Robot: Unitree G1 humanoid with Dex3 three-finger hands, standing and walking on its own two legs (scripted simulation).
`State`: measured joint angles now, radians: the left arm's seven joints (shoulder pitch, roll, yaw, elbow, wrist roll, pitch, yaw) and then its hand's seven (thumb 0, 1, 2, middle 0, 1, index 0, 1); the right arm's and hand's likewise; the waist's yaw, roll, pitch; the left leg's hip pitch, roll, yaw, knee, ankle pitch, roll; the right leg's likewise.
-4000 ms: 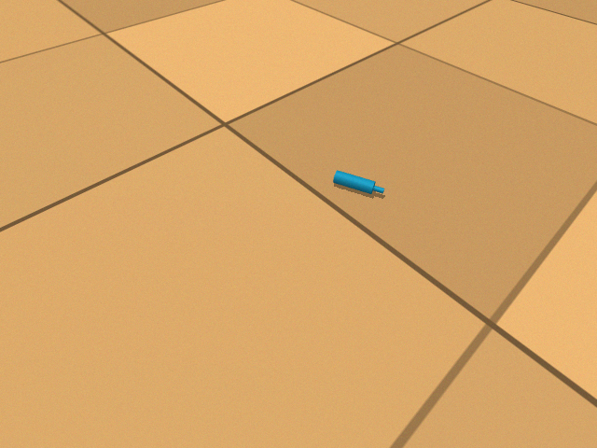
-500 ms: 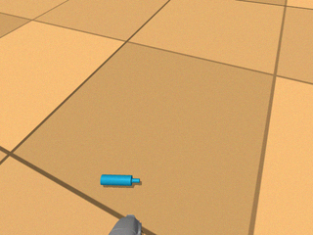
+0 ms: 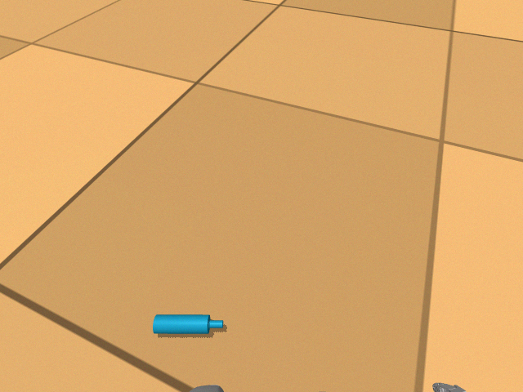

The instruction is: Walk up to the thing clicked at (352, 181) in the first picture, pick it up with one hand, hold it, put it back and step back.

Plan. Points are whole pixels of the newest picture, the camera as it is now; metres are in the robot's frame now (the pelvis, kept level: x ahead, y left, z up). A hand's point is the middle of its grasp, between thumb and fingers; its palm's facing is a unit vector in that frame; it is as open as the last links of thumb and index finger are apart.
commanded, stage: walk up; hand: left
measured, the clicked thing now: (189, 324) +0.45 +0.27 -0.72
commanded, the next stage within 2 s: stand in 1.44 s
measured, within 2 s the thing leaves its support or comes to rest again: neither
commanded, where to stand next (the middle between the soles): +0.07 +0.01 m, yaw +0 degrees
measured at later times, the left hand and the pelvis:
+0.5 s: hand (114, 388) +0.15 +0.25 -0.13, palm faces -0.02 -0.94 -0.33, open 7.4 cm; pelvis +0.04 +0.00 +0.02, yaw +0 degrees
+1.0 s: hand out of the picture +0.11 +0.26 -0.13, palm faces +0.00 -0.94 -0.35, open 7.4 cm; pelvis +0.04 +0.01 +0.03, yaw +0 degrees
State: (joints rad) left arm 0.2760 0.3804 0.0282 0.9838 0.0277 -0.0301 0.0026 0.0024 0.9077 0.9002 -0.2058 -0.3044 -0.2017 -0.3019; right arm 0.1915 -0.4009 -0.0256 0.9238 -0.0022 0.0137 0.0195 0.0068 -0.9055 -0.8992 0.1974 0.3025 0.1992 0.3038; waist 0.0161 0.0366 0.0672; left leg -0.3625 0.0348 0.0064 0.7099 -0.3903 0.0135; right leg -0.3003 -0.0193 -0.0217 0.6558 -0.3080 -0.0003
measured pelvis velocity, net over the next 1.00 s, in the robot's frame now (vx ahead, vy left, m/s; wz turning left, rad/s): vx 0.04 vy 0.01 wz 0.00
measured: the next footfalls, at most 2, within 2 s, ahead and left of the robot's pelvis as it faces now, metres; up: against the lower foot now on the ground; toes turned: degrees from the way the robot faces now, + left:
none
